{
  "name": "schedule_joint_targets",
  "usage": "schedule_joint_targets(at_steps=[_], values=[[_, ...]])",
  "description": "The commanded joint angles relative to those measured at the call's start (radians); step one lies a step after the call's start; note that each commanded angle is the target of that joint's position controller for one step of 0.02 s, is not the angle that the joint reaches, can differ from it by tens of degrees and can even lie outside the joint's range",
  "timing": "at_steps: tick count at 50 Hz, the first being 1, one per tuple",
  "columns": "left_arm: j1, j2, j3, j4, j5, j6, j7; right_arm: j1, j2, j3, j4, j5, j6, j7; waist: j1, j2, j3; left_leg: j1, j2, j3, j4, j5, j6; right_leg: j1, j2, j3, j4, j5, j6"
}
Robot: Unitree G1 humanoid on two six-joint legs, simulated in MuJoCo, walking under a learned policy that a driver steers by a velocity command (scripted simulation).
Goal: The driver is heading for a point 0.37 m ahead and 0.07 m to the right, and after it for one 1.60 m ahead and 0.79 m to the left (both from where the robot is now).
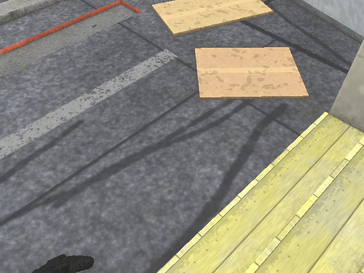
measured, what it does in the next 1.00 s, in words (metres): goes down, turning left: right foot 0.17 m lower, then left foot 0.17 m lower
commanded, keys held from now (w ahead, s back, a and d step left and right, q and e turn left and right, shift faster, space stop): w+e+shift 0.16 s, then q+shift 0.84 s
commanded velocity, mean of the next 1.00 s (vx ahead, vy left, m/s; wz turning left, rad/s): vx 0.39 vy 0.00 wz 0.22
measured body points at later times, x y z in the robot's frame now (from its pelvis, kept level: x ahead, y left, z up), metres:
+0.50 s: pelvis +0.39 +0.05 -0.21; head +0.38 +0.06 +0.23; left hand +0.57 +0.26 -0.34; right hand +0.27 -0.16 -0.36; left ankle +0.41 +0.10 -0.95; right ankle +0.28 -0.04 -0.66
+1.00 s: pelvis +0.54 +0.04 -0.24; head +0.56 +0.06 +0.21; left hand +0.65 +0.35 -0.32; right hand +0.72 -0.24 -0.33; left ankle +0.43 +0.10 -0.87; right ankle +0.62 -0.07 -0.94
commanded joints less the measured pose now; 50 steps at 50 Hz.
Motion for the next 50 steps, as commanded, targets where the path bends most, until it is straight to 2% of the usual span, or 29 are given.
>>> schedule_joint_targets(at_steps=[1,2,3,4,5,6,8,9,10,11,13,15,18,20,21,22,24,26,27,30,33,35,39,43,45,46,47,48,50], values=[[0.445,0.105,0.043,0.121,0.028,0.016,0.036,-0.019,-0.194,-0.031,-0.006,-0.023,0.038,-0.027,0.277,0.116,-0.010,-0.589,0.210,-0.095,0.513,1.496,-0.020,0.870,0.060,0.004,0.008,-0.143,-0.076],[0.590,0.183,0.080,0.170,0.016,0.021,0.042,-0.208,-0.248,-0.059,-0.059,-0.014,0.044,-0.030,0.421,-0.016,0.021,-0.835,0.032,-0.005,1.004,0.667,-0.037,1.023,-0.011,0.145,-0.195,-0.212,-0.182],[0.597,0.288,0.096,0.191,-0.009,0.001,0.050,-0.236,-0.191,-0.059,-0.175,-0.008,0.023,-0.034,0.295,-0.098,-0.051,-1.120,0.044,-0.138,1.033,0.168,-0.054,1.251,-0.205,0.347,0.079,0.311,-0.189],[0.593,0.286,0.100,0.169,-0.030,0.001,0.051,-0.206,-0.211,-0.045,-0.236,0.009,0.012,-0.015,0.284,0.064,-0.229,-1.217,0.074,-0.264,0.864,0.246,-0.071,1.362,-0.336,0.624,-0.006,0.075,-0.331],[0.514,0.239,0.090,0.144,-0.039,0.000,0.050,-0.205,-0.240,-0.050,-0.218,-0.016,0.007,-0.005,0.212,0.246,-0.176,-1.108,0.135,-0.287,0.620,0.356,-0.029,1.156,-0.300,0.630,-0.122,-0.201,-0.270],[0.392,0.219,0.084,0.132,-0.019,-0.002,0.067,-0.247,-0.164,-0.043,-0.247,-0.010,0.011,0.009,0.137,0.176,-0.078,-1.084,0.108,-0.309,0.446,0.439,-0.022,0.911,-0.322,0.718,-0.242,-0.490,-0.297],[0.209,0.157,0.059,0.068,-0.003,-0.039,0.091,-0.266,-0.182,-0.060,-0.236,-0.038,0.072,0.007,0.026,0.204,0.013,-0.743,0.159,-0.357,0.161,0.368,-0.073,0.369,-0.293,0.737,-0.285,-0.495,-0.279],[0.257,0.162,0.055,0.097,0.020,-0.048,0.080,-0.143,-0.122,-0.041,-0.170,-0.034,0.093,0.004,-0.002,0.189,-0.025,-0.576,0.108,-0.245,0.183,0.491,-0.090,0.230,-0.246,0.609,-0.235,-0.243,-0.279],[0.296,0.132,0.059,0.145,-0.004,-0.073,0.076,-0.160,-0.104,-0.051,-0.172,-0.004,0.099,0.005,-0.008,0.213,0.006,-0.543,0.117,-0.293,0.024,0.922,-0.076,0.136,-0.171,0.473,-0.172,-0.252,-0.191],[0.243,0.077,0.044,0.168,-0.044,-0.089,0.086,-0.172,-0.089,-0.047,-0.180,-0.012,0.089,0.011,-0.040,0.147,0.004,-0.403,0.122,-0.294,-0.135,1.171,-0.052,0.019,-0.077,0.373,-0.111,-0.443,-0.108],[0.211,0.059,0.031,0.172,-0.065,-0.095,0.094,-0.173,-0.062,-0.037,-0.159,-0.005,0.070,0.031,-0.048,0.086,-0.023,-0.201,0.053,-0.229,-0.229,1.392,-0.025,-0.084,0.030,0.232,0.004,-0.583,-0.020],[0.237,0.046,0.027,0.187,-0.038,-0.089,0.082,-0.183,-0.062,-0.034,-0.146,0.033,0.062,0.028,-0.008,0.020,-0.036,-0.089,-0.040,-0.149,-0.232,1.459,-0.014,-0.105,0.040,0.147,0.135,-0.594,0.030],[0.227,0.052,0.039,0.191,0.012,-0.037,0.080,-0.017,-0.075,-0.043,-0.072,0.023,0.066,0.039,-0.043,-0.051,0.013,-0.131,-0.055,-0.130,-0.440,1.329,0.047,0.114,-0.014,0.073,0.482,-0.405,0.056],[0.253,0.029,0.037,0.192,0.024,-0.015,0.126,0.111,-0.107,-0.075,0.001,0.014,0.064,0.051,-0.122,0.165,0.070,-0.124,0.069,-0.238,-0.949,1.525,0.136,0.240,0.077,0.012,1.174,-0.674,0.067],[0.274,-0.053,0.021,0.133,0.024,0.000,0.122,0.103,-0.169,-0.071,0.027,0.025,0.061,0.064,-0.012,0.394,0.136,-0.025,0.098,-0.306,-0.552,2.131,0.072,-0.116,0.182,-0.026,1.549,-1.305,0.100],[0.336,-0.060,0.011,0.020,-0.017,-0.007,0.122,0.060,-0.171,-0.057,0.002,0.009,0.049,0.069,0.124,0.387,0.072,0.169,0.209,-0.630,-0.441,2.429,0.141,-0.421,0.153,0.067,1.549,-1.200,0.126],[0.206,-0.014,-0.002,0.014,0.027,-0.001,0.125,-0.009,-0.138,-0.054,-0.043,0.019,0.065,0.055,0.066,0.029,0.025,0.117,0.259,-0.624,-0.490,2.028,0.211,-0.562,0.040,0.101,1.422,-1.013,0.131],[0.067,-0.042,-0.021,-0.026,0.051,0.028,0.109,-0.061,-0.089,-0.033,-0.057,0.027,0.069,0.021,0.072,-0.102,-0.036,-0.059,0.163,-0.641,-0.478,1.783,0.148,-0.552,-0.005,0.119,1.363,-0.824,0.130],[0.142,-0.086,-0.037,-0.051,0.034,0.039,0.110,-0.062,-0.169,-0.053,-0.076,0.008,0.058,0.007,0.113,0.122,-0.098,-0.128,0.261,-0.812,-0.438,1.844,0.238,-0.537,-0.030,0.176,1.310,-0.789,0.146],[-0.067,-0.011,-0.037,-0.105,0.032,0.043,0.138,-0.154,-0.095,-0.032,-0.118,0.027,0.061,-0.005,0.069,0.061,-0.012,-0.415,0.077,-0.746,-0.575,1.413,0.167,-0.331,0.003,0.136,0.748,-0.561,0.208],[-0.089,-0.014,-0.043,-0.126,0.016,0.035,0.108,-0.111,-0.097,-0.041,-0.126,0.060,0.103,-0.025,0.013,0.129,-0.082,-0.299,-0.008,-0.664,-0.518,1.632,0.067,-0.124,0.056,0.139,0.408,-0.328,0.169],[-0.044,0.011,-0.031,-0.102,0.011,0.028,0.096,-0.128,-0.157,-0.066,-0.169,0.051,0.128,-0.040,0.034,0.122,-0.133,-0.096,0.019,-0.724,-0.443,1.663,0.079,-0.222,0.039,0.214,0.446,-0.301,0.147],[-0.165,0.018,-0.037,-0.137,0.016,0.001,0.096,-0.132,-0.142,-0.082,-0.236,0.027,0.149,-0.033,-0.004,0.141,-0.066,-0.004,0.005,-0.823,-0.415,1.646,0.098,-0.271,0.055,0.238,0.386,-0.411,0.143],[-0.072,0.065,-0.026,-0.118,0.017,-0.019,0.085,-0.233,-0.198,-0.109,-0.323,0.025,0.151,-0.026,0.057,0.152,-0.048,-0.118,-0.029,-0.849,-0.310,1.755,0.087,-0.032,0.072,0.284,0.240,-0.553,0.117],[0.134,0.074,-0.018,-0.050,0.008,-0.022,0.091,-0.417,-0.227,-0.116,-0.401,0.035,0.147,-0.012,0.166,0.131,-0.078,-0.400,-0.087,-0.797,-0.219,1.727,0.031,0.403,0.097,0.268,0.041,-0.562,0.086],[0.264,0.084,-0.004,-0.007,-0.003,-0.021,0.093,-0.449,-0.216,-0.116,-0.417,0.044,0.144,0.000,0.238,0.018,-0.100,-0.581,-0.159,-0.714,-0.003,1.264,-0.017,0.682,0.025,0.299,-0.114,-0.360,0.057],[0.286,0.106,0.005,-0.022,-0.039,-0.015,0.099,-0.379,-0.139,-0.108,-0.430,0.039,0.139,0.000,0.210,-0.132,-0.170,-0.724,-0.283,-0.530,0.309,0.184,-0.036,0.881,-0.272,0.512,-0.102,0.210,-0.075],[0.277,0.100,0.004,-0.057,-0.035,-0.007,0.096,-0.257,-0.178,-0.111,-0.448,0.017,0.143,-0.006,0.116,-0.157,-0.263,-0.760,-0.211,-0.437,0.433,0.091,-0.033,0.828,-0.479,0.745,-0.106,0.432,-0.203],[0.142,0.070,0.009,-0.110,-0.013,-0.013,0.094,-0.399,-0.237,-0.111,-0.440,0.004,0.168,0.021,0.099,-0.043,-0.094,-0.825,-0.073,-0.390,0.408,0.324,0.002,0.543,-0.424,0.707,-0.163,0.070,-0.207]])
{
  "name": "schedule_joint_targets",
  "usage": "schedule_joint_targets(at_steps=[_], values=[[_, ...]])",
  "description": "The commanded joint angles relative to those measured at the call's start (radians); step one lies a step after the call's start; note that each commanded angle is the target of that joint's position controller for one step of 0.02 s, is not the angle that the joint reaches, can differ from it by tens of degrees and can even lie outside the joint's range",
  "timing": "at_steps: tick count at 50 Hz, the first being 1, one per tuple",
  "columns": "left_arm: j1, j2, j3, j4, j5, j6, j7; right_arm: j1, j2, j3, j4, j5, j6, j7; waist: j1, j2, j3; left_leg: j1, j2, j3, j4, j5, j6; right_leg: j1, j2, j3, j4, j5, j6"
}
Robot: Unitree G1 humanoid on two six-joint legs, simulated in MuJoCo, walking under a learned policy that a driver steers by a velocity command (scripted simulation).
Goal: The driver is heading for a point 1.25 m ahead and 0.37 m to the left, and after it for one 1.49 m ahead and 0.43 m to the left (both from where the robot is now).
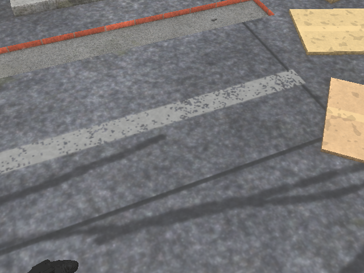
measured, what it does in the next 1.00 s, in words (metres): goes down, turning left: left foot 0.17 m lower, then right foot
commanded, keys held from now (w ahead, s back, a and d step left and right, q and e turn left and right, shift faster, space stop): q+shift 0.26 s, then w+q+shift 0.22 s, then w+e+shift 0.52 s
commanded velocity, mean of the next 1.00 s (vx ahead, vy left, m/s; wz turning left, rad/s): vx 0.52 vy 0.00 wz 0.36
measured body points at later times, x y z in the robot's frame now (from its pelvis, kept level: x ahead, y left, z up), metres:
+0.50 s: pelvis +0.07 +0.18 -0.13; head +0.06 +0.21 +0.32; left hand -0.09 +0.44 -0.26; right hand +0.41 +0.07 -0.17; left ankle +0.02 +0.28 -0.87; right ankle +0.04 -0.12 -0.69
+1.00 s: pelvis +0.37 +0.39 -0.18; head +0.39 +0.39 +0.27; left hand +0.40 +0.67 -0.30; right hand +0.46 +0.16 -0.32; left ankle +0.15 +0.42 -0.73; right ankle +0.42 +0.39 -0.89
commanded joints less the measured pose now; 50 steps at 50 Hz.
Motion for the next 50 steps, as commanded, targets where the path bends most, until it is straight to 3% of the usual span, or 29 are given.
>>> schedule_joint_targets(at_steps=[1,3,7,10,13,16,17,19,21,23,24,25,26,27,28,29,30,31,32,34,38,42,44,45,46,47,48,49,50], values=[[0.086,0.065,0.018,-0.072,0.037,-0.004,0.001,-0.084,-0.070,0.004,-0.102,-0.007,0.017,0.033,0.049,-0.087,-0.093,-0.273,0.161,0.080,0.247,0.140,-0.010,0.212,-0.421,0.407,-0.250,0.617,-0.332],[0.137,0.120,0.037,-0.061,0.036,-0.008,-0.002,-0.069,-0.044,0.013,-0.116,-0.001,0.036,0.057,0.011,-0.091,-0.092,-0.223,0.171,0.128,0.244,0.268,-0.007,0.101,-0.377,0.242,-0.232,0.547,-0.263],[0.207,0.161,0.047,-0.068,0.044,-0.013,-0.031,-0.208,-0.073,0.006,-0.171,-0.006,0.047,0.046,0.046,-0.149,-0.087,-0.334,0.179,0.164,0.279,0.454,0.005,0.099,-0.379,0.101,-0.200,0.252,-0.165],[0.295,0.198,0.066,-0.040,0.055,-0.029,-0.020,-0.381,-0.063,0.009,-0.231,-0.011,0.046,0.049,0.107,-0.234,-0.049,-0.497,0.238,0.078,0.203,0.518,-0.013,0.195,-0.450,0.141,-0.191,-0.085,-0.111],[0.318,0.200,0.066,-0.036,0.066,-0.053,-0.016,-0.447,-0.074,-0.001,-0.253,-0.005,0.039,0.050,0.120,-0.221,-0.024,-0.528,0.271,0.060,0.074,0.560,-0.025,0.196,-0.508,0.139,-0.160,-0.226,-0.077],[0.328,0.230,0.076,-0.030,0.086,-0.068,-0.044,-0.464,-0.047,0.002,-0.242,0.011,0.033,0.074,0.128,-0.232,-0.023,-0.430,0.310,0.110,-0.064,0.697,-0.018,0.109,-0.546,0.099,-0.128,-0.597,-0.004],[0.297,0.224,0.077,-0.035,0.096,-0.064,-0.044,-0.456,-0.022,0.019,-0.232,0.051,0.032,0.096,0.118,-0.210,0.013,-0.320,0.331,0.120,-0.261,0.826,-0.034,0.015,-0.528,0.029,-0.089,-0.683,0.038],[0.296,0.226,0.082,-0.023,0.073,-0.061,-0.055,-0.398,-0.006,0.024,-0.156,0.062,0.025,0.127,0.117,-0.169,0.009,-0.016,0.291,0.236,-0.419,0.931,-0.049,-0.117,-0.498,-0.129,-0.036,-0.644,0.099],[0.327,0.223,0.087,0.020,0.043,-0.028,-0.075,-0.312,-0.016,0.022,-0.084,0.053,0.030,0.118,0.091,-0.168,0.026,0.130,0.287,0.300,-0.568,0.863,-0.031,-0.072,-0.484,-0.228,0.062,-0.541,0.093],[0.323,0.208,0.103,0.071,0.034,-0.001,-0.074,-0.059,-0.031,0.013,0.057,-0.006,0.009,0.090,-0.031,-0.052,-0.018,0.368,0.294,0.284,-0.778,0.809,0.017,-0.021,-0.396,-0.322,0.431,-0.414,0.075],[0.315,0.170,0.101,0.079,0.051,0.004,-0.059,0.114,-0.071,-0.002,0.151,-0.044,-0.011,0.083,-0.107,0.095,-0.003,0.465,0.268,0.201,-0.801,0.647,0.044,-0.120,-0.329,-0.268,0.809,-0.571,0.045],[0.269,0.054,0.073,0.052,0.060,0.008,-0.061,0.242,-0.123,0.010,0.206,-0.032,-0.028,0.090,-0.113,0.235,0.060,0.570,0.264,0.169,-0.523,0.842,0.026,-0.480,-0.269,-0.187,1.213,-0.691,0.019],[0.305,0.016,0.053,-0.030,0.078,0.008,-0.062,0.308,-0.188,0.022,0.215,0.045,-0.034,0.088,-0.047,0.394,-0.063,0.632,0.326,0.084,-0.385,1.125,-0.053,-0.707,-0.254,-0.138,1.406,-0.667,-0.014],[0.278,0.022,0.045,-0.044,0.095,0.004,-0.051,0.405,-0.196,0.010,0.237,0.086,-0.038,0.080,-0.089,0.461,-0.179,0.689,0.381,-0.022,-0.490,1.005,-0.070,-0.806,-0.237,-0.113,1.470,-0.602,-0.023],[0.187,-0.071,0.008,-0.107,0.103,-0.020,-0.043,0.408,-0.259,-0.018,0.237,0.070,-0.054,0.045,-0.110,0.588,-0.288,0.651,0.539,-0.416,-0.793,0.291,0.025,-0.926,-0.187,-0.058,1.487,-0.460,-0.030],[0.074,0.004,0.018,-0.076,0.090,-0.027,-0.034,0.225,-0.164,0.015,0.186,0.035,-0.066,0.033,-0.085,0.326,-0.133,0.458,0.545,-0.465,-0.938,-0.139,0.035,-0.901,-0.198,-0.028,1.254,-0.203,-0.024],[0.088,0.015,0.027,-0.042,0.068,-0.030,-0.037,0.128,-0.116,0.036,0.177,-0.003,-0.095,0.031,-0.011,0.234,-0.037,0.297,0.609,-0.585,-0.931,-0.071,0.068,-0.846,-0.218,0.013,1.140,-0.057,-0.028],[0.150,0.026,0.027,0.016,0.047,-0.021,-0.041,0.029,-0.062,0.052,0.177,-0.033,-0.116,0.026,0.079,0.054,0.016,0.180,0.622,-0.528,-0.850,0.134,0.079,-0.761,-0.232,0.038,1.010,0.077,0.003],[0.165,0.010,0.019,0.039,0.034,-0.004,-0.050,0.026,-0.033,0.057,0.182,-0.041,-0.138,0.023,0.102,-0.016,0.052,0.131,0.607,-0.419,-0.814,0.266,0.090,-0.726,-0.215,0.043,0.929,0.115,0.025],[0.156,-0.017,0.009,0.044,0.035,0.009,-0.059,0.079,0.000,0.073,0.230,-0.012,-0.156,0.013,0.112,0.058,0.064,0.120,0.554,-0.282,-0.842,0.454,0.097,-0.674,-0.144,0.110,0.852,0.081,0.028],[-0.015,-0.022,-0.002,-0.012,0.019,-0.003,-0.069,0.211,0.122,0.111,0.282,-0.019,-0.165,0.002,0.069,0.043,0.166,0.194,0.445,0.066,-0.943,0.817,0.069,-0.604,-0.058,0.031,0.468,0.142,-0.037],[-0.086,-0.055,-0.023,-0.023,0.006,-0.014,-0.092,0.279,0.050,0.107,0.289,-0.003,-0.189,-0.009,0.044,0.020,0.098,0.276,0.415,0.270,-0.961,1.593,0.014,-0.157,0.005,-0.249,0.123,0.214,-0.141],[0.155,0.010,0.009,0.057,-0.008,-0.014,-0.093,0.256,-0.025,0.085,0.279,-0.024,-0.180,-0.036,0.168,0.084,-0.059,0.412,0.432,0.307,-0.653,1.790,-0.004,0.072,0.080,-0.237,0.061,0.127,-0.162],[0.384,0.062,0.035,0.128,-0.007,-0.010,-0.093,0.172,-0.076,0.064,0.248,-0.028,-0.168,-0.040,0.286,0.114,-0.150,0.369,0.429,0.332,-0.363,1.787,-0.011,0.276,0.087,-0.203,0.006,0.109,-0.185],[0.561,0.114,0.066,0.187,-0.014,-0.009,-0.089,0.036,-0.096,0.047,0.199,-0.008,-0.160,-0.035,0.414,0.000,-0.192,0.175,0.300,0.387,0.144,1.291,-0.022,0.513,0.034,-0.089,-0.169,0.217,-0.271],[0.490,0.126,0.071,0.206,-0.023,0.009,-0.080,-0.051,0.054,0.080,0.110,-0.033,-0.182,-0.012,0.290,-0.237,-0.161,-0.282,0.125,0.315,0.518,0.171,-0.027,0.692,-0.090,0.216,-0.051,0.259,-0.320],[0.416,0.174,0.071,0.178,-0.016,0.010,-0.070,0.040,0.088,0.098,-0.005,-0.014,-0.189,0.009,0.146,-0.210,-0.310,-0.509,0.159,0.109,0.531,0.104,-0.013,0.837,-0.256,0.629,-0.229,0.002,-0.481],[0.388,0.122,0.071,0.172,0.002,0.017,-0.053,-0.014,0.059,0.099,-0.013,-0.024,-0.204,0.021,0.161,-0.094,-0.205,-0.580,0.199,0.074,0.387,0.151,0.017,0.743,-0.302,0.768,-0.417,-0.288,-0.461],[0.358,0.078,0.066,0.184,0.017,0.013,-0.036,-0.023,0.074,0.102,-0.003,-0.017,-0.203,0.029,0.092,-0.013,-0.043,-0.525,0.256,0.080,0.233,0.217,0.037,0.528,-0.276,0.678,-0.483,-0.300,-0.404]])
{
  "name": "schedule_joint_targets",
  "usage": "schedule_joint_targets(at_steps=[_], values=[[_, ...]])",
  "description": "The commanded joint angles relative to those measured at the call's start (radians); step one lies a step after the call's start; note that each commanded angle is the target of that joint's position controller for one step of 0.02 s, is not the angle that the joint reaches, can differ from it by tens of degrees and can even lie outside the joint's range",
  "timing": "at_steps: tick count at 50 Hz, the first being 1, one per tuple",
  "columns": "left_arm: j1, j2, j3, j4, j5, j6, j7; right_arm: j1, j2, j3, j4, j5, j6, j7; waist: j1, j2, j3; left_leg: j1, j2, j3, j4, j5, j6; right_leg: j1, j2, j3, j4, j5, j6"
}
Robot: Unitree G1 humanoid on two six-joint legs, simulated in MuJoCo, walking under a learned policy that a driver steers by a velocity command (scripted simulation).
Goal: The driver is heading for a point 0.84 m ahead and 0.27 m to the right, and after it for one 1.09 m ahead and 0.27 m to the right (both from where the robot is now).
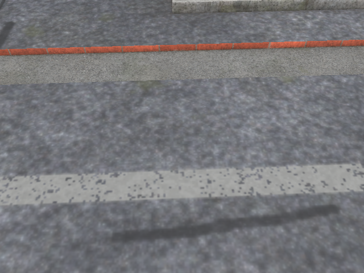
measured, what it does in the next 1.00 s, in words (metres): walks ahead, turning right: left foot, then right foot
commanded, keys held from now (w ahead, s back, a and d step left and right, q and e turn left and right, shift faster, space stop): w+e+shift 0.76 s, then q+shift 0.24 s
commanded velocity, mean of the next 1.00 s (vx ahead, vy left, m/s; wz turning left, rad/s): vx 0.90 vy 0.00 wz -0.76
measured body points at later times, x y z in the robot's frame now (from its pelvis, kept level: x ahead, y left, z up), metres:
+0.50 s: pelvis +0.45 +0.03 +0.03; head +0.48 +0.02 +0.48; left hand +0.71 +0.24 -0.07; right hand +0.40 -0.26 -0.08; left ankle +0.49 +0.17 -0.71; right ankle +0.37 -0.04 -0.59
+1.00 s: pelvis +0.81 -0.22 +0.03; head +0.84 -0.26 +0.48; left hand +1.02 -0.07 -0.10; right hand +0.73 -0.48 -0.09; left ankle +0.98 -0.17 -0.63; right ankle +0.77 -0.20 -0.70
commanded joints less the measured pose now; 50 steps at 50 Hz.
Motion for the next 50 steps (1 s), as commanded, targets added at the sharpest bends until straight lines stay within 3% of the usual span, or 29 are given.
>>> schedule_joint_targets(at_steps=[1,4,9,12,14,15,16,17,18,19,20,21,24,28,31,33,35,36,37,38,39,40,41,42,44,45,47,48,50], values=[[0.173,0.090,0.036,0.036,0.025,0.000,0.035,-0.142,-0.090,-0.011,-0.193,-0.014,-0.034,0.018,-0.020,0.035,0.047,-0.593,0.099,-0.146,-0.060,-0.022,0.021,0.398,-0.339,0.713,-0.473,-0.167,-0.188],[0.148,0.104,0.029,0.014,-0.005,-0.042,0.032,-0.192,-0.097,0.003,-0.225,-0.038,0.025,0.019,-0.082,0.024,0.098,-0.445,0.146,-0.091,-0.257,0.036,-0.032,0.096,-0.217,0.534,-0.521,-0.005,-0.155],[0.199,0.179,0.064,-0.012,-0.015,-0.059,0.017,-0.445,-0.068,0.029,-0.319,0.008,0.019,0.046,0.013,-0.029,0.075,-0.115,0.099,0.000,-0.761,0.449,-0.062,-0.033,-0.136,0.418,-0.551,0.353,-0.052],[0.243,0.208,0.078,-0.019,-0.018,-0.055,0.020,-0.467,-0.109,0.019,-0.335,0.016,0.011,0.036,0.044,-0.054,0.028,-0.080,0.068,-0.027,-0.919,0.439,-0.043,0.194,-0.177,0.469,-0.465,0.502,-0.008],[0.226,0.256,0.088,-0.029,-0.006,-0.057,0.024,-0.310,-0.195,-0.017,-0.296,0.020,-0.001,0.015,-0.040,-0.038,-0.108,0.093,0.016,-0.035,-0.954,0.268,-0.023,0.311,-0.179,0.469,-0.208,0.761,0.034],[0.180,0.274,0.092,-0.040,-0.006,-0.061,0.018,-0.126,-0.232,-0.038,-0.255,0.020,-0.010,0.000,-0.151,-0.024,-0.212,0.316,0.046,-0.044,-0.948,0.224,-0.011,0.241,-0.146,0.448,0.020,0.733,0.053],[0.153,0.182,0.066,-0.067,-0.002,-0.074,0.014,0.098,-0.313,-0.070,-0.224,0.000,-0.013,-0.026,-0.239,0.041,-0.343,0.567,0.228,-0.200,-0.921,-0.072,0.018,0.087,-0.107,0.386,0.329,0.494,0.059],[0.243,0.024,0.025,-0.125,-0.054,-0.074,0.016,0.104,-0.381,-0.086,-0.227,-0.047,-0.010,-0.025,-0.147,0.340,-0.473,0.776,0.549,-0.754,-1.098,-0.369,0.111,-0.218,-0.009,0.265,0.635,-0.224,0.085],[0.215,0.097,0.020,-0.136,-0.032,-0.057,0.025,0.018,-0.343,-0.097,-0.228,-0.028,0.001,-0.015,-0.118,0.349,-0.415,0.683,0.535,-0.915,-1.193,-0.493,0.138,-0.334,-0.096,0.207,0.735,-0.135,0.066],[0.124,0.144,0.032,-0.124,-0.007,-0.042,0.024,-0.076,-0.228,-0.074,-0.243,-0.018,0.006,-0.010,-0.125,0.195,-0.248,0.542,0.468,-0.705,-1.180,-0.423,0.120,-0.370,-0.154,0.178,0.719,-0.031,0.067],[0.073,0.143,0.032,-0.130,0.009,-0.032,0.012,-0.095,-0.177,-0.062,-0.228,-0.015,0.008,-0.005,-0.118,0.084,-0.155,0.428,0.424,-0.533,-1.170,-0.212,0.106,-0.361,-0.188,0.163,0.679,0.016,0.075],[0.023,0.126,0.032,-0.144,0.021,-0.021,-0.004,-0.072,-0.157,-0.056,-0.199,-0.017,0.008,-0.006,-0.112,0.055,-0.097,0.356,0.377,-0.402,-1.182,-0.047,0.084,-0.352,-0.213,0.159,0.660,0.020,0.080],[-0.025,0.047,0.009,-0.209,0.027,0.019,-0.030,0.002,-0.091,-0.038,-0.115,0.008,-0.018,0.010,-0.058,0.112,-0.030,0.278,0.349,-0.199,-1.207,0.196,0.058,-0.402,-0.255,0.146,0.668,0.018,0.089],[-0.144,0.054,-0.012,-0.307,0.029,0.036,-0.051,-0.065,-0.124,-0.042,-0.102,0.015,-0.045,0.015,0.003,0.104,0.053,0.148,0.317,0.048,-1.317,0.415,0.039,-0.381,-0.269,0.099,0.507,0.191,0.100],[-0.244,0.069,-0.023,-0.334,0.029,0.036,-0.065,-0.026,-0.160,-0.047,-0.072,0.014,-0.047,0.008,-0.010,0.037,0.120,0.167,0.266,0.197,-1.369,0.573,0.027,-0.298,-0.238,-0.022,0.250,0.277,0.071],[-0.257,0.070,-0.028,-0.328,0.028,0.030,-0.069,0.022,-0.203,-0.054,-0.065,0.011,-0.041,0.000,-0.007,0.043,0.100,0.223,0.262,0.259,-1.295,1.004,0.010,-0.160,-0.166,-0.113,0.131,0.274,0.034],[-0.143,0.110,-0.013,-0.292,0.024,0.023,-0.059,0.042,-0.273,-0.072,-0.076,0.008,-0.018,-0.017,0.066,0.103,0.001,0.308,0.294,0.261,-1.079,1.386,0.000,-0.006,-0.091,-0.141,0.100,0.204,0.007],[0.009,0.145,0.003,-0.250,0.023,0.019,-0.048,0.012,-0.308,-0.084,-0.091,0.003,-0.001,-0.023,0.148,0.117,-0.081,0.291,0.317,0.248,-0.875,1.472,0.008,0.158,-0.062,-0.123,0.098,0.155,-0.012],[0.230,0.187,0.030,-0.181,0.023,0.015,-0.033,-0.039,-0.326,-0.091,-0.118,0.001,0.015,-0.022,0.241,0.112,-0.175,0.199,0.330,0.219,-0.601,1.429,0.022,0.402,-0.047,-0.068,0.047,0.130,-0.045],[0.312,0.232,0.061,-0.128,0.014,0.015,-0.008,-0.044,-0.296,-0.092,-0.126,-0.005,0.024,-0.010,0.245,0.006,-0.193,-0.014,0.229,0.215,-0.242,0.793,0.010,0.625,-0.073,0.038,-0.045,0.096,-0.074],[0.198,0.296,0.067,-0.143,0.017,0.022,0.011,-0.006,-0.121,-0.048,-0.175,-0.016,0.016,0.004,0.085,-0.244,-0.118,-0.342,0.075,0.187,0.150,-0.152,-0.011,0.690,-0.276,0.358,-0.033,0.408,-0.090],[0.196,0.339,0.078,-0.206,0.031,0.030,0.020,0.054,-0.169,-0.047,-0.270,0.026,0.003,0.004,0.064,-0.225,-0.386,-0.514,0.062,-0.036,0.264,-0.127,-0.016,0.909,-0.469,0.758,-0.235,0.448,-0.249],[0.187,0.270,0.068,-0.198,0.026,0.024,0.033,-0.010,-0.195,-0.041,-0.247,0.030,-0.008,-0.003,0.068,-0.039,-0.302,-0.547,0.102,-0.053,0.212,-0.008,-0.017,0.797,-0.477,0.757,-0.340,0.466,-0.212],[0.141,0.218,0.050,-0.181,0.026,0.011,0.045,-0.004,-0.187,-0.037,-0.226,0.036,-0.005,-0.007,0.008,0.036,-0.138,-0.506,0.138,-0.028,0.149,0.029,-0.020,0.591,-0.474,0.627,-0.344,0.623,-0.182],[0.073,0.141,0.017,-0.168,0.015,-0.026,0.043,0.031,-0.147,-0.027,-0.180,0.010,0.029,-0.003,-0.078,0.127,-0.044,-0.324,0.178,-0.053,-0.006,0.004,-0.020,0.294,-0.421,0.412,-0.357,0.862,-0.116],[0.087,0.124,0.008,-0.145,0.005,-0.042,0.039,0.053,-0.133,-0.027,-0.162,0.008,0.054,0.004,-0.095,0.105,-0.030,-0.241,0.180,-0.062,-0.095,-0.004,-0.022,0.196,-0.407,0.333,-0.390,0.914,-0.084],[0.111,0.121,0.004,-0.105,0.014,-0.066,0.030,0.034,-0.112,-0.029,-0.143,0.028,0.076,0.019,-0.091,0.071,-0.006,-0.208,0.146,-0.048,-0.241,0.050,-0.006,0.160,-0.345,0.184,-0.432,1.083,-0.004],[0.123,0.117,0.001,-0.094,0.014,-0.076,0.024,0.014,-0.089,-0.024,-0.157,0.030,0.074,0.021,-0.087,0.018,0.010,-0.205,0.137,-0.038,-0.354,0.110,0.012,0.161,-0.328,0.126,-0.419,1.188,0.031],[0.046,0.089,-0.006,-0.098,0.007,-0.081,0.027,-0.039,-0.068,-0.019,-0.158,0.039,0.059,0.031,-0.082,-0.041,0.003,-0.177,0.111,0.035,-0.587,0.332,0.036,0.195,-0.238,-0.012,-0.433,1.055,0.099]])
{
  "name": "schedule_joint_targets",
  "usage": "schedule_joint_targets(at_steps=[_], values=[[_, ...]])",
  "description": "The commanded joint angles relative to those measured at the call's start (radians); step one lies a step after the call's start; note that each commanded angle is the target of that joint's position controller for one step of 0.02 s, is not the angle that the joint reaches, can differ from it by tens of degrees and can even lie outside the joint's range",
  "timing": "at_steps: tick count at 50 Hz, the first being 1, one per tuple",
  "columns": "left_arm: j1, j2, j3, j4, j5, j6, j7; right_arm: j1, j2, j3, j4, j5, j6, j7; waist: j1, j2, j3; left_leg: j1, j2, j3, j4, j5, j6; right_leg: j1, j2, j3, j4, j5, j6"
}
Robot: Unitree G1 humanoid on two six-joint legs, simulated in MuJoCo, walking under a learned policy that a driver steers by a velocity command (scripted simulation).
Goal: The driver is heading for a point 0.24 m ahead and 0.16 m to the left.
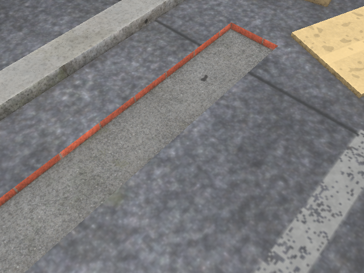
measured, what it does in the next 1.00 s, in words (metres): walks ahead: left foot, then right foot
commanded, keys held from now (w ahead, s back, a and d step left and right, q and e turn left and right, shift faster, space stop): q+shift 0.08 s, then shift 0.92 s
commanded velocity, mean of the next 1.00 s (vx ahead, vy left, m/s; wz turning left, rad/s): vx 0.09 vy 0.00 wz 0.13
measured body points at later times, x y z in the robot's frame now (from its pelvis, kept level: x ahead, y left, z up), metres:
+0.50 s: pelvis +0.19 +0.02 +0.00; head +0.21 +0.03 +0.45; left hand +0.27 +0.27 -0.13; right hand +0.30 -0.23 -0.12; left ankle +0.26 +0.07 -0.74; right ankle +0.23 -0.14 -0.69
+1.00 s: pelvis +0.23 -0.03 +0.01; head +0.23 -0.04 +0.46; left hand +0.24 +0.21 -0.13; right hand +0.32 -0.27 -0.14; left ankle +0.26 +0.08 -0.74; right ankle +0.20 -0.12 -0.74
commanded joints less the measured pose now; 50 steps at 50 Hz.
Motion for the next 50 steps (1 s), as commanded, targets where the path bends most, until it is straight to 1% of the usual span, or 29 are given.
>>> schedule_joint_targets(at_steps=[1,3,5,6,7,8,9,10,11,12,13,14,15,16,18,21,24,26,29,31,32,33,34,35,37,38,39,42,50], values=[[-0.099,0.092,0.021,-0.078,-0.006,-0.038,0.010,0.113,-0.064,-0.019,0.015,0.014,-0.004,0.015,-0.036,-0.056,-0.098,0.227,-0.059,0.122,-0.285,0.287,0.028,-0.065,-0.214,-0.023,-0.134,0.926,0.073],[-0.061,0.104,0.022,-0.069,-0.017,-0.042,0.027,0.110,-0.065,-0.024,0.026,0.007,-0.010,0.027,-0.016,-0.054,-0.148,0.271,-0.131,0.196,-0.417,0.427,0.033,0.047,-0.209,-0.083,-0.043,0.972,0.105],[-0.046,0.123,0.031,-0.068,-0.030,-0.042,0.047,0.199,-0.080,-0.037,0.050,-0.015,-0.004,0.031,-0.043,-0.096,-0.190,0.412,-0.179,0.204,-0.443,0.411,0.047,0.041,-0.245,-0.095,0.092,1.012,0.136],[-0.066,0.134,0.036,-0.074,-0.031,-0.036,0.056,0.287,-0.109,-0.052,0.071,-0.028,0.001,0.030,-0.088,-0.120,-0.203,0.508,-0.192,0.172,-0.451,0.357,0.067,0.003,-0.268,-0.081,0.197,1.021,0.147],[-0.120,0.144,0.042,-0.088,-0.035,-0.027,0.061,0.399,-0.143,-0.071,0.098,-0.037,0.002,0.026,-0.164,-0.110,-0.206,0.597,-0.173,0.121,-0.530,0.382,0.103,-0.042,-0.263,-0.077,0.389,0.921,0.159],[-0.207,0.141,0.047,-0.106,-0.049,-0.011,0.059,0.490,-0.166,-0.088,0.125,-0.032,-0.005,0.016,-0.266,0.021,-0.186,0.676,-0.094,0.045,-0.702,0.611,0.184,-0.138,-0.133,-0.111,0.804,0.393,0.176],[-0.133,0.030,0.025,-0.145,-0.009,0.008,0.051,0.406,-0.210,-0.087,0.121,-0.013,-0.008,0.001,-0.117,0.216,-0.126,0.737,0.076,-0.183,-0.528,1.459,0.228,-0.392,0.007,-0.056,1.112,-0.409,0.179],[0.137,0.019,0.012,-0.121,-0.003,0.024,0.049,0.341,-0.250,-0.087,0.072,0.000,-0.019,-0.010,0.007,0.149,-0.353,0.808,0.290,-0.422,-0.559,1.531,0.385,-0.415,-0.038,0.185,1.184,-0.327,0.170],[0.140,0.056,0.008,-0.097,0.016,0.040,0.051,0.226,-0.193,-0.081,0.020,0.014,-0.007,-0.016,0.012,0.030,-0.347,0.698,0.278,-0.450,-0.640,1.139,0.405,-0.396,-0.086,0.201,1.144,-0.222,0.164],[0.071,0.101,0.019,-0.101,0.024,0.054,0.050,0.146,-0.125,-0.057,0.000,0.011,0.008,-0.018,0.036,-0.064,-0.219,0.535,0.225,-0.396,-0.699,0.793,0.373,-0.406,-0.120,0.176,1.077,-0.200,0.166],[-0.002,0.109,0.025,-0.115,0.039,0.065,0.048,0.137,-0.091,-0.043,0.002,0.005,0.011,-0.015,0.033,-0.115,-0.173,0.465,0.168,-0.366,-0.722,0.685,0.329,-0.403,-0.144,0.168,1.002,-0.207,0.169],[0.022,0.096,0.020,-0.110,0.032,0.085,0.042,0.127,-0.118,-0.047,0.001,-0.002,0.012,-0.020,0.041,-0.074,-0.187,0.416,0.161,-0.328,-0.751,0.607,0.318,-0.361,-0.153,0.163,0.933,-0.187,0.175],[0.007,0.094,0.018,-0.105,0.026,0.105,0.039,0.153,-0.131,-0.050,0.016,-0.006,0.014,-0.019,0.022,-0.049,-0.181,0.362,0.133,-0.291,-0.782,0.571,0.298,-0.314,-0.157,0.145,0.889,-0.164,0.179],[-0.003,0.084,0.016,-0.107,0.014,0.116,0.040,0.163,-0.145,-0.052,0.027,-0.014,0.014,-0.017,0.019,-0.027,-0.183,0.351,0.108,-0.255,-0.784,0.571,0.282,-0.295,-0.155,0.137,0.847,-0.155,0.180],[-0.012,0.071,0.012,-0.096,0.003,0.123,0.042,0.162,-0.151,-0.053,0.034,-0.015,0.014,-0.013,0.011,-0.011,-0.197,0.379,0.079,-0.211,-0.785,0.515,0.245,-0.292,-0.162,0.134,0.741,-0.135,0.182],[-0.048,0.066,0.011,-0.085,0.003,0.130,0.044,0.146,-0.142,-0.052,0.037,-0.012,0.027,-0.012,-0.014,0.053,-0.194,0.428,0.050,-0.198,-0.808,0.270,0.190,-0.303,-0.177,0.130,0.585,-0.111,0.187],[-0.081,0.062,0.011,-0.077,-0.003,0.133,0.045,0.123,-0.139,-0.054,0.035,-0.016,0.044,-0.011,-0.039,0.098,-0.164,0.422,0.049,-0.224,-0.843,-0.003,0.179,-0.274,-0.173,0.117,0.454,-0.132,0.182],[-0.080,0.062,0.011,-0.067,-0.007,0.128,0.049,0.110,-0.136,-0.055,0.038,-0.021,0.054,-0.011,-0.047,0.113,-0.144,0.415,0.059,-0.247,-0.846,-0.083,0.188,-0.246,-0.161,0.105,0.378,-0.166,0.174],[-0.036,0.048,0.009,-0.039,-0.012,0.114,0.057,0.096,-0.130,-0.054,0.050,-0.019,0.063,-0.017,-0.038,0.105,-0.135,0.419,0.072,-0.273,-0.816,-0.086,0.189,-0.173,-0.143,0.090,0.216,-0.164,0.149],[0.030,0.034,0.006,-0.007,-0.007,0.098,0.061,0.091,-0.121,-0.050,0.062,-0.006,0.066,-0.026,-0.005,0.077,-0.122,0.365,0.051,-0.261,-0.774,-0.081,0.143,-0.048,-0.144,0.098,-0.027,-0.035,0.117],[0.030,0.060,0.009,-0.007,0.006,0.084,0.063,0.107,-0.095,-0.043,0.064,-0.003,0.062,-0.027,-0.020,0.023,-0.115,0.330,0.022,-0.241,-0.732,-0.078,0.099,-0.013,-0.222,0.200,-0.103,-0.022,0.095],[0.009,0.118,0.015,-0.022,0.019,0.073,0.064,0.134,-0.044,-0.029,0.059,0.010,0.054,-0.023,-0.050,-0.106,-0.142,0.311,-0.055,-0.147,-0.642,-0.085,0.053,-0.012,-0.380,0.391,-0.170,-0.031,0.044],[-0.076,0.091,0.007,-0.022,0.012,0.066,0.052,0.072,-0.059,-0.032,0.060,0.009,0.050,-0.020,-0.062,-0.149,-0.057,0.391,-0.126,-0.056,-0.637,-0.051,0.039,-0.199,-0.428,0.411,-0.174,0.079,0.012],[-0.106,0.055,-0.005,-0.025,0.008,0.055,0.046,0.062,-0.064,-0.031,0.074,-0.004,0.048,-0.017,-0.069,-0.130,-0.071,0.483,-0.104,-0.065,-0.641,0.011,0.037,-0.226,-0.386,0.352,-0.160,0.102,0.033],[-0.061,0.071,0.000,0.001,0.001,0.045,0.046,0.049,-0.083,-0.034,0.095,-0.007,0.040,-0.014,-0.045,-0.147,-0.094,0.540,-0.084,-0.085,-0.671,0.117,0.037,-0.199,-0.305,0.286,-0.142,0.029,0.085],[-0.040,0.073,0.000,0.012,-0.003,0.043,0.049,0.048,-0.100,-0.037,0.102,-0.012,0.037,-0.012,-0.039,-0.147,-0.089,0.545,-0.065,-0.100,-0.676,0.141,0.040,-0.194,-0.293,0.277,-0.138,0.027,0.092],[-0.018,0.074,0.002,0.022,-0.006,0.044,0.049,0.062,-0.103,-0.036,0.117,-0.006,0.034,-0.012,-0.034,-0.120,-0.094,0.532,-0.056,-0.105,-0.675,0.152,0.045,-0.165,-0.279,0.265,-0.133,0.042,0.092],[0.007,0.064,0.002,0.050,-0.004,0.050,0.051,0.069,-0.075,-0.028,0.162,0.000,0.034,-0.019,-0.025,-0.060,-0.077,0.498,-0.056,-0.104,-0.684,0.152,0.042,-0.114,-0.279,0.254,-0.113,0.086,0.082],[0.021,0.046,0.003,0.123,-0.006,0.054,0.052,0.075,-0.062,-0.022,0.259,0.004,0.038,-0.033,-0.014,-0.020,-0.074,0.507,-0.041,-0.114,-0.700,0.197,0.036,-0.055,-0.263,0.229,-0.100,0.158,0.082]])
